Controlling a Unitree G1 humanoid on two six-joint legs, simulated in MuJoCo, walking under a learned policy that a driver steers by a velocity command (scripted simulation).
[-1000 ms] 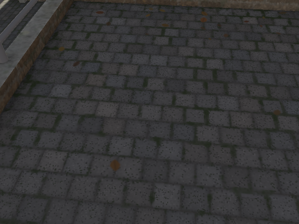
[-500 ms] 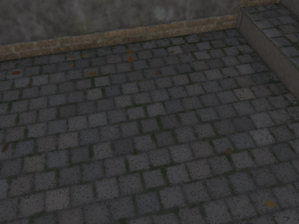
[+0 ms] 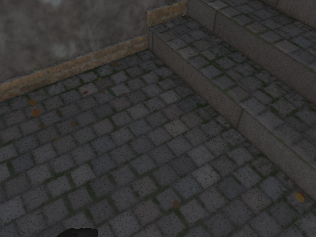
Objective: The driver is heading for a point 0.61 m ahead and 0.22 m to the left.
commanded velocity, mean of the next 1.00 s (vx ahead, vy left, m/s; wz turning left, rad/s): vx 0.09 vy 0.00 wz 0.25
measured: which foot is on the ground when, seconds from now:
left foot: up 0.00-0.40, down 0.42-0.84, up 0.86-1.00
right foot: down 0.00-0.44, up 0.46-0.82, down 0.84-1.00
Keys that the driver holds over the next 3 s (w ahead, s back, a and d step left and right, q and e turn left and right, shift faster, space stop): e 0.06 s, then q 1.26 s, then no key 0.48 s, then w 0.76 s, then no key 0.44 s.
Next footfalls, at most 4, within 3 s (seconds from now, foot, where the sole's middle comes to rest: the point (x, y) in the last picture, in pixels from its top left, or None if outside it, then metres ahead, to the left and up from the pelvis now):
0.42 left None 0.30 0.11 -0.75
0.84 right None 0.26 -0.12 -0.75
1.28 left None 0.13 0.13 -0.75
1.70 right None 0.25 -0.08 -0.75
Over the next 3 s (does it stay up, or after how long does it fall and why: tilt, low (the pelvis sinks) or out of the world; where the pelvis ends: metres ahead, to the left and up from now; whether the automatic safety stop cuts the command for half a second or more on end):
stays up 0.52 0.23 0.01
